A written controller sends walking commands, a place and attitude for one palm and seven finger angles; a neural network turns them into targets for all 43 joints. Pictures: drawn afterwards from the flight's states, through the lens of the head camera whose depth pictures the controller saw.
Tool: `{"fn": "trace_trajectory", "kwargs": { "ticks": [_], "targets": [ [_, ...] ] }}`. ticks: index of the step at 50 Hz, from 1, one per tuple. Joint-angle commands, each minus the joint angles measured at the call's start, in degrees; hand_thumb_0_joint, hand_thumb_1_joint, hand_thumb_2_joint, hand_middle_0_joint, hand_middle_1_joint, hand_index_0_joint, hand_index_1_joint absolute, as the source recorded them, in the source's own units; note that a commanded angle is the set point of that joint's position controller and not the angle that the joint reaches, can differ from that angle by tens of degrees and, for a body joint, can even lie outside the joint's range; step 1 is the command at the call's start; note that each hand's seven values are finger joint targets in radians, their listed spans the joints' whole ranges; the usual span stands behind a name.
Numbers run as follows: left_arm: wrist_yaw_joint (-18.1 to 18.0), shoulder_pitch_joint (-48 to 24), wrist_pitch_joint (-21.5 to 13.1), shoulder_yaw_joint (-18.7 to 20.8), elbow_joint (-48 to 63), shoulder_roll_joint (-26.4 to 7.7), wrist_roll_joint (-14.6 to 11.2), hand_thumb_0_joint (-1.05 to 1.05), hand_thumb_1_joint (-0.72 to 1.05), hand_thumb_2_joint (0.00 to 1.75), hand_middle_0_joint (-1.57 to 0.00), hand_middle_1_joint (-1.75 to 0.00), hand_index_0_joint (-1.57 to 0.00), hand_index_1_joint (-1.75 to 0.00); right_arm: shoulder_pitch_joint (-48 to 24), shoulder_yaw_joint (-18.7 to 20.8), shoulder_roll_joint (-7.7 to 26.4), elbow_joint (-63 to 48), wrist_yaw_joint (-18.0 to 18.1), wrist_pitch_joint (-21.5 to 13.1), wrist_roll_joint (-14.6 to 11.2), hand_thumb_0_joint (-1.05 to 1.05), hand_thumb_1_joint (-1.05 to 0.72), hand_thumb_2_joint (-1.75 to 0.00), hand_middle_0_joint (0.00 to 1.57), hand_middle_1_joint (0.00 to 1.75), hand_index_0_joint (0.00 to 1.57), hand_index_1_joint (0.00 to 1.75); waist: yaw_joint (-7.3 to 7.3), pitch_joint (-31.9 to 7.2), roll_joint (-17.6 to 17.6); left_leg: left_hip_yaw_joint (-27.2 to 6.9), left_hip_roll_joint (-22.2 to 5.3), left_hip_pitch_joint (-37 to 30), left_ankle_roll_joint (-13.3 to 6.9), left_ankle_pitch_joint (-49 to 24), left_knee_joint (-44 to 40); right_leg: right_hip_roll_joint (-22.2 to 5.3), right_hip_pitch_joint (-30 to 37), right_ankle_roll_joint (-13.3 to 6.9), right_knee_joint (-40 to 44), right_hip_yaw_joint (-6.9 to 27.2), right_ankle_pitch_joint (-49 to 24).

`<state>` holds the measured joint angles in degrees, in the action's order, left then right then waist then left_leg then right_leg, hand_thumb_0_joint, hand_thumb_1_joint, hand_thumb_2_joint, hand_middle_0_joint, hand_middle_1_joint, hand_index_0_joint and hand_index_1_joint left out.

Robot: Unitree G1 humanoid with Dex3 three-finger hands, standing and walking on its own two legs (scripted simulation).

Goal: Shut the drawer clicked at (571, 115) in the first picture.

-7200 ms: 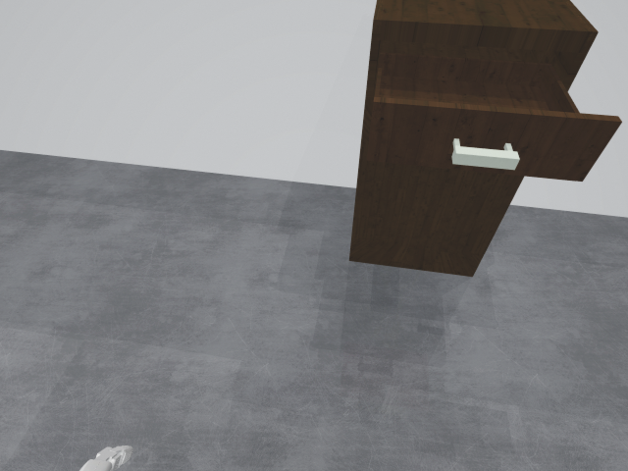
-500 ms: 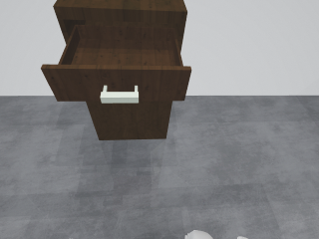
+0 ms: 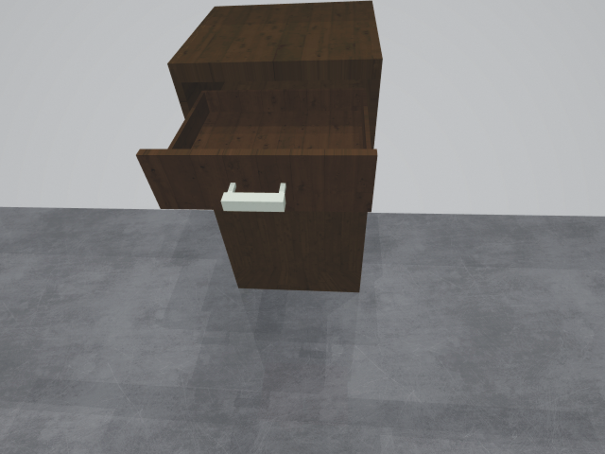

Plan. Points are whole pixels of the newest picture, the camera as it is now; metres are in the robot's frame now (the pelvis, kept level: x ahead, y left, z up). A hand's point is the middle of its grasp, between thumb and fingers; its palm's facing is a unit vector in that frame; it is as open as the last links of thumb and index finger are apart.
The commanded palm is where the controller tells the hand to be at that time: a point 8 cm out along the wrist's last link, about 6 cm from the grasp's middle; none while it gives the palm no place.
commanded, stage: take the last steps up to it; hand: left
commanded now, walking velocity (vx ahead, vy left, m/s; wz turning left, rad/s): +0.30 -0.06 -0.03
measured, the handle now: (255, 194) +0.56 +0.12 +0.02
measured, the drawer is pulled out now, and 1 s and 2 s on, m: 0.30 0.30 0.30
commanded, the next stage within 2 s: come to a stop and stand still in 0.78 s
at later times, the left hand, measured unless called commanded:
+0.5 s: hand out of the picture +0.09 +0.22 -0.18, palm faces +0.03 -0.99 -0.16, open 7.4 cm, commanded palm none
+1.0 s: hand (255, 366) +0.31 +0.11 -0.16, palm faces +0.00 -0.97 -0.24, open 7.2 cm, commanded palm none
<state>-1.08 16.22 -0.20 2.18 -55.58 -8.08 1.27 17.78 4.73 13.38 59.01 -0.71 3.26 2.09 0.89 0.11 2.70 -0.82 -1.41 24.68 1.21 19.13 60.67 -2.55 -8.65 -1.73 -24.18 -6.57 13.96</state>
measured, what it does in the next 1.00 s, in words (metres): walks ahead: left foot, then right foot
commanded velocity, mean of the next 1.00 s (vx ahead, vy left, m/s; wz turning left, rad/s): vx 0.18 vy -0.04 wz -0.03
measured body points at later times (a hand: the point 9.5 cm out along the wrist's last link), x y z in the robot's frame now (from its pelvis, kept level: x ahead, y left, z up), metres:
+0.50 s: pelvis +0.09 +0.04 +0.00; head +0.09 +0.05 +0.45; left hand +0.09 +0.27 -0.17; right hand +0.04 -0.18 -0.15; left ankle +0.02 +0.15 -0.75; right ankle +0.15 -0.10 -0.67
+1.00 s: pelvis +0.24 -0.07 -0.01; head +0.24 -0.09 +0.44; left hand +0.31 +0.17 -0.15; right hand +0.26 -0.30 -0.17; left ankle +0.27 +0.08 -0.69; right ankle +0.28 -0.13 -0.75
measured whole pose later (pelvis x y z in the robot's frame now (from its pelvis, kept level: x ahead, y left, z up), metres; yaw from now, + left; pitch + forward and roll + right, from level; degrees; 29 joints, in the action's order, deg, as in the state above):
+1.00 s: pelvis +0.24 -0.07 -0.01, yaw -3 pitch -1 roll +0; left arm -1.5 11.8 -2.2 2.1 -60.3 -8.4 0.9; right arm 13.3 2.9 10.4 60.2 1.5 0.1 1.3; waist 0.8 1.4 3.1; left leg 2.6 -5.5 27.5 1.8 17.1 55.5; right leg 1.1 -13.8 -5.6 -23.9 -10.4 9.4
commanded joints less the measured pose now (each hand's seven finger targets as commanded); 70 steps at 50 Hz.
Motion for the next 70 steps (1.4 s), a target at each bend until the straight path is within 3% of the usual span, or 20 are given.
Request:
{"fn": "trace_trajectory", "kwargs": {
  "ticks": [1, 5, 9, 10, 11, 12, 13, 18, 27, 31, 34, 35, 36, 37, 43, 52, 59, 62, 64, 70],
  "targets": [
    [-0.23, 5.74, -2.35, 1.90, -0.04, -9.17, 0.52, 0.00, 0.90, 0.90, -0.20, -0.30, -0.20, -0.30, -5.32, 0.12, 0.88, -4.72, -0.37, -2.24, -0.07, 0.00, -0.90, -0.90, 0.20, 0.30, 0.20, 0.30, -3.25, 6.91, -11.56, 2.94, -2.51, 5.98, 0.35, 1.38, -8.93, -13.22, -0.29, -6.09, 17.09, 15.05, 16.17],
    [0.19, 8.62, -2.29, 2.15, -2.84, -10.33, 0.75, 0.00, 0.90, 0.90, -0.20, -0.30, -0.20, -0.30, -6.88, -0.52, -0.72, -4.79, -0.41, -3.45, -0.45, 0.00, -0.90, -0.90, 0.20, 0.30, 0.20, 0.30, -4.15, 5.83, -12.74, 5.68, -1.86, -0.22, -0.38, 5.67, -19.91, -13.44, -0.90, -7.68, 16.03, 15.39, 14.31],
    [0.61, 7.01, -1.92, 2.05, -4.97, -9.25, -0.24, 0.00, 0.90, 0.90, -0.20, -0.30, -0.20, -0.30, 1.39, -1.29, -1.10, -1.04, 0.55, -5.18, -0.70, 0.00, -0.90, -0.90, 0.20, 0.30, 0.20, 0.30, 0.06, 2.41, -10.14, 8.90, 0.22, -18.43, -0.73, -3.73, -36.11, -8.48, -8.13, -4.47, 7.67, 9.65, 13.20],
    [0.80, 7.14, -1.84, 1.49, -4.78, -7.11, -0.39, 0.00, 0.90, 0.90, -0.20, -0.30, -0.20, -0.30, 5.15, -0.76, 1.45, 0.54, 1.09, -5.71, -0.87, 0.00, -0.90, -0.90, 0.20, 0.30, 0.20, 0.30, 1.71, 1.09, -2.49, 5.08, -3.05, -28.07, -1.04, -1.55, -38.86, -6.31, -15.84, -2.53, 0.64, 7.84, 13.63],
    [1.09, 6.14, -1.71, 0.79, -3.89, -3.78, -0.64, 0.00, 0.90, 0.90, -0.20, -0.30, -0.20, -0.30, 10.30, 0.41, 6.23, 1.92, 1.56, -6.00, -0.45, 0.00, -0.90, -0.90, 0.20, 0.30, 0.20, 0.30, 4.24, 1.06, 11.02, -12.57, -15.46, -32.21, -4.46, 10.03, -45.66, -0.76, -25.56, 0.09, -13.46, 2.46, 14.40],
    [1.16, 2.90, -1.60, 0.80, -1.87, -3.89, -0.13, 0.00, 0.90, 0.90, -0.20, -0.30, -0.20, -0.30, 14.09, 1.25, 10.08, 2.00, 1.96, -5.69, -0.22, 0.00, -0.90, -0.90, 0.20, 0.30, 0.20, 0.30, 5.61, 3.31, 14.18, -23.30, -23.96, -29.85, -8.32, 17.18, -53.14, 0.73, -30.87, 0.86, -24.84, 0.62, 17.48],
    [1.41, 0.19, -1.30, 1.31, -0.80, -5.22, 0.32, 0.00, 0.90, 0.90, -0.20, -0.30, -0.20, -0.30, 12.60, 1.13, 10.36, 1.49, 2.27, -5.40, -0.18, 0.00, -0.90, -0.90, 0.20, 0.30, 0.20, 0.30, 5.22, 7.43, 7.38, -23.37, -25.97, -24.87, -10.04, 19.47, -54.99, -1.79, -32.64, 0.37, -31.29, 4.24, 14.93],
    [2.52, 4.57, -0.46, 1.79, -4.97, -3.54, 0.65, 0.00, 0.90, 0.90, -0.20, -0.30, -0.20, -0.30, 5.32, -1.36, 1.47, 0.78, 2.78, -7.30, -0.62, 0.00, -0.90, -0.90, 0.20, 0.30, 0.20, 0.30, -0.38, 10.87, 3.04, -5.22, -16.13, -17.20, -7.66, -2.80, -53.97, -4.14, -29.71, 1.98, -38.82, 5.30, -0.56],
    [2.75, -7.40, -0.15, 1.53, -0.10, -2.81, -0.06, 0.00, 0.90, 0.90, -0.20, -0.30, -0.20, -0.30, 10.83, -1.27, 1.64, 3.71, 3.09, -7.72, -0.30, 0.00, -0.90, -0.90, 0.20, 0.30, 0.20, 0.30, 1.06, 10.64, 5.04, 2.54, -16.17, -23.50, -9.39, -25.64, -49.39, -4.79, -32.12, 2.31, -24.89, 2.19, -4.22],
    [2.56, -8.49, -0.83, 1.62, 0.15, -3.60, -0.37, 0.00, 0.90, 0.90, -0.20, -0.30, -0.20, -0.30, 10.10, -0.81, 2.98, 4.52, 2.91, -7.12, 0.01, 0.00, -0.90, -0.90, 0.20, 0.30, 0.20, 0.30, 0.60, 8.87, 7.01, 4.37, -16.11, -21.08, -8.02, -33.29, -44.66, -1.69, -19.51, 0.25, -14.54, -0.78, -2.51],
    [2.03, 9.37, -2.63, 3.09, -5.86, -8.37, 0.16, 0.00, 0.90, 0.90, -0.20, -0.30, -0.20, -0.30, 8.85, -0.45, 3.44, 4.55, 2.37, -6.85, -0.88, 0.00, -0.90, -0.90, 0.20, 0.30, 0.20, 0.30, -7.28, -2.90, -0.80, 8.07, -10.95, -14.51, -4.09, -32.82, -21.89, 0.48, 8.12, -1.31, -5.76, -0.72, -8.37],
    [1.20, 15.10, -3.17, 4.45, -7.22, -14.56, 0.44, 0.00, 0.90, 0.90, -0.20, -0.30, -0.20, -0.30, 11.99, -1.00, 0.13, 4.13, 1.65, -6.79, -1.65, 0.00, -0.90, -0.90, 0.20, 0.30, 0.20, 0.30, -9.03, -11.35, -14.51, 10.76, -4.61, -2.71, -1.90, -8.49, -4.89, -12.96, 21.56, -5.20, -2.22, 14.93, -12.49],
    [0.84, 16.67, -3.09, 4.84, -7.44, -18.26, -0.61, 0.00, 0.90, 0.90, -0.20, -0.30, -0.20, -0.30, 12.32, -1.56, -1.58, 2.48, 2.01, -6.32, -2.18, 0.00, -0.90, -0.90, 0.20, 0.30, 0.20, 0.30, -7.35, -15.38, -20.14, 5.48, 0.23, 1.92, -1.26, 15.98, 10.19, -23.24, 21.40, -9.56, 4.45, 30.54, -20.46],
    [0.55, 12.28, -2.74, 4.35, -6.37, -16.28, -1.01, 0.00, 0.90, 0.90, -0.20, -0.30, -0.20, -0.30, 9.67, -1.28, -1.41, 2.31, 2.27, -5.91, -2.14, 0.00, -0.90, -0.90, 0.20, 0.30, 0.20, 0.30, -6.63, -10.40, -12.15, 0.82, -2.21, 4.12, -2.13, 13.93, 15.47, -22.46, 15.57, -11.13, 6.41, 27.63, -17.46],
    [-0.25, -3.66, -3.29, 0.87, -2.53, -5.98, -0.37, 0.00, 0.90, 0.90, -0.20, -0.30, -0.20, -0.30, 9.08, -1.49, -4.07, 3.65, 1.67, -3.14, -0.39, 0.00, -0.90, -0.90, 0.20, 0.30, 0.20, 0.30, 1.78, 2.68, -7.51, 1.48, -6.47, -0.35, -0.54, -1.74, 8.72, -13.31, -12.52, -5.97, 13.38, 8.40, -6.08],
    [-1.24, 0.31, -1.87, 0.65, -2.84, -8.15, -0.12, 0.00, 0.90, 0.90, -0.20, -0.30, -0.20, -0.30, 0.23, -2.10, -2.43, 0.65, 2.14, -1.49, -1.68, 0.00, -0.90, -0.90, 0.20, 0.30, 0.20, 0.30, -1.34, -0.35, -6.52, 1.35, -2.81, -3.04, 1.65, 1.69, -15.19, -15.34, -3.23, -8.67, 7.22, 10.66, -31.51],
    [-1.69, 1.13, -0.40, 2.08, -3.27, -10.21, 0.35, 0.00, 0.90, 0.90, -0.20, -0.30, -0.20, -0.30, -4.04, -1.31, -1.29, -1.64, 2.29, -1.23, -1.69, 0.00, -0.90, -0.90, 0.20, 0.30, 0.20, 0.30, -2.27, -0.84, -9.48, 1.26, -0.86, -6.61, 1.04, 3.05, -23.33, -16.43, -0.77, -10.22, 3.47, 13.51, -32.37],
    [-1.74, -0.32, -0.03, 1.91, -3.28, -9.11, -0.18, 0.00, 0.90, 0.90, -0.20, -0.30, -0.20, -0.30, -1.33, -1.47, -1.49, -0.26, 2.32, -2.33, -1.74, 0.00, -0.90, -0.90, 0.20, 0.30, 0.20, 0.30, -0.84, -3.57, -8.44, 1.22, -2.00, -17.08, -0.03, -12.25, -37.57, -11.80, -3.39, -5.01, -1.37, 9.93, -24.81],
    [-1.52, 1.21, 0.15, 1.01, -3.07, -5.63, -0.49, 0.00, 0.90, 0.90, -0.20, -0.30, -0.20, -0.30, -2.94, -1.23, 2.16, -1.20, 2.85, -3.27, -1.28, 0.00, -0.90, -0.90, 0.20, 0.30, 0.20, 0.30, -1.98, -5.51, 2.24, -6.28, -11.80, -20.26, -4.65, -32.70, -38.97, -4.17, -6.14, 0.23, -5.31, 3.95, -11.10],
    [-0.67, 1.93, 1.71, 0.60, -5.17, -4.80, -0.21, 0.00, 0.90, 0.90, -0.20, -0.30, -0.20, -0.30, -8.66, -1.79, 2.40, -1.28, 3.90, -3.71, -1.02, 0.00, -0.90, -0.90, 0.20, 0.30, 0.20, 0.30, -2.76, 0.68, 3.63, -8.55, -14.70, -12.17, -10.51, -25.98, -45.49, -0.49, -7.03, 1.90, -17.33, 5.79, 9.89]
  ]
}}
